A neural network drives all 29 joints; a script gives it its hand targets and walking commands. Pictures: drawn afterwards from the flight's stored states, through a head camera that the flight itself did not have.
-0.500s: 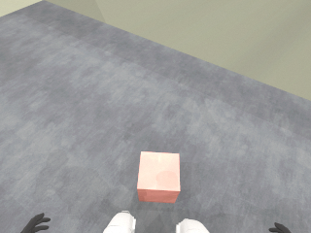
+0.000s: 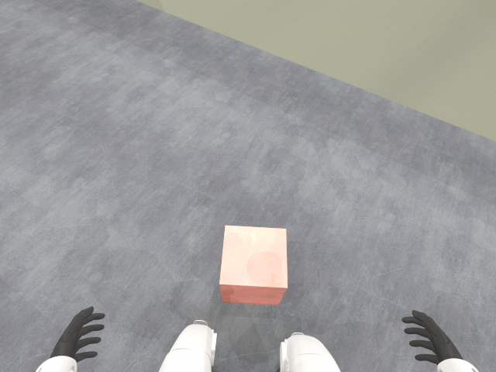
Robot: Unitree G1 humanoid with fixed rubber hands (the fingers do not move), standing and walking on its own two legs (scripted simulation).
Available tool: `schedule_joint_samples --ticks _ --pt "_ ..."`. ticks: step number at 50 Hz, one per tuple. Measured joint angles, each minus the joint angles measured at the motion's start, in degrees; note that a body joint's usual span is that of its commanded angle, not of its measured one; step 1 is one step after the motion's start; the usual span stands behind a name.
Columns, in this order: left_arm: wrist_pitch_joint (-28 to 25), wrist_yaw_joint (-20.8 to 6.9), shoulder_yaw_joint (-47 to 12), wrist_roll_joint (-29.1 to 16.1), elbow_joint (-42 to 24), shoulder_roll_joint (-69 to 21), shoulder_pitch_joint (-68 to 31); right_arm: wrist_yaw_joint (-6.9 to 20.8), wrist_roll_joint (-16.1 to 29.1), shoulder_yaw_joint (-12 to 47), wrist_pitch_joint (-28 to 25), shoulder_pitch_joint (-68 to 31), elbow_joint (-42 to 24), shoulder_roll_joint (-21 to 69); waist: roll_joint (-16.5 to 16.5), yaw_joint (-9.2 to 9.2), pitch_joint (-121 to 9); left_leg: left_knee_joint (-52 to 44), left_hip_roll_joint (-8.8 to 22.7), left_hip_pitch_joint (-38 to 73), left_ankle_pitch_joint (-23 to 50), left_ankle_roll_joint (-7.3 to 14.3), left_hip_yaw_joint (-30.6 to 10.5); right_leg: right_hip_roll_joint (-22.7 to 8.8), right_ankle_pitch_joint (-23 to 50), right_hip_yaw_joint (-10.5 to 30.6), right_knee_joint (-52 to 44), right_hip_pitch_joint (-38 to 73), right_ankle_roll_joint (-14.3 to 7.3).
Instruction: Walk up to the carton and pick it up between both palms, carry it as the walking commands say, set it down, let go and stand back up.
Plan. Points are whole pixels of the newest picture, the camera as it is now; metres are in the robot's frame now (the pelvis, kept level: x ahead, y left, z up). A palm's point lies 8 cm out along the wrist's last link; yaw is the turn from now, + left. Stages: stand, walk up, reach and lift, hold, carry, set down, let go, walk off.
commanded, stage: reach and lift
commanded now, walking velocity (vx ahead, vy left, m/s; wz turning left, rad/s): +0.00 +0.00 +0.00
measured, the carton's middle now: (252, 267) +0.46 -0.03 -0.59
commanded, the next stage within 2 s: none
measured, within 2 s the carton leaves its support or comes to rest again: neither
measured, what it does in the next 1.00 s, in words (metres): stands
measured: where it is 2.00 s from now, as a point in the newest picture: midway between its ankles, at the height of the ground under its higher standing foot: outside the picture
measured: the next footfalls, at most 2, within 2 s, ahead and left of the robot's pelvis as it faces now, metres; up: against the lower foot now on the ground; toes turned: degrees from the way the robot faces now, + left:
none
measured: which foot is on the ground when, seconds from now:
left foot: down 0.00-1.00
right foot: down 0.00-1.00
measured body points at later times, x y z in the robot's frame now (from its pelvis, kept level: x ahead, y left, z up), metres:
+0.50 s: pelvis +0.01 +0.00 +0.00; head +0.17 +0.01 +0.41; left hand +0.27 +0.26 -0.12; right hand +0.27 -0.29 -0.10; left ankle +0.07 +0.15 -0.68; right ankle +0.01 -0.13 -0.68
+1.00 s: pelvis -0.02 +0.01 -0.03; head +0.25 +0.02 +0.33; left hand +0.41 +0.21 -0.16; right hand +0.39 -0.25 -0.14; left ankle +0.07 +0.15 -0.68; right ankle +0.01 -0.13 -0.68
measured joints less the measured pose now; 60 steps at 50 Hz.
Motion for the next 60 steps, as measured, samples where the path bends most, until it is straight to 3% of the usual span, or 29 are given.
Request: schedule_joint_samples --ticks 18,37,60 --pt "2.3 1.5 0.0 0.0 -3.1 -2.8 -13.5 -1.5 0.6 -1.4 1.0 -12.2 -1.4 2.2 0.0 0.00 7.3 0.0 0.1 -3.5 0.0 -0.6 0.1 0.1 0.1 0.2 -0.1 -3.5 0.6" --pt "3.0 3.4 0.0 0.0 -3.1 -5.3 -30.3 -1.4 5.1 -3.0 1.5 -31.3 3.2 2.5 0.4 0.00 -6.7 1.3 0.5 -31.5 3.9 -0.6 0.1 0.7 4.1 0.7 1.4 -31.9 0.8" --pt "7.1 5.6 1.7 0.0 0.7 -6.9 -60.8 -0.7 7.9 -7.4 3.7 -60.1 8.6 2.6 0.5 0.00 -6.8 1.5 0.5 -49.8 7.8 -0.5 0.1 1.0 8.3 1.1 1.5 -50.3 1.4"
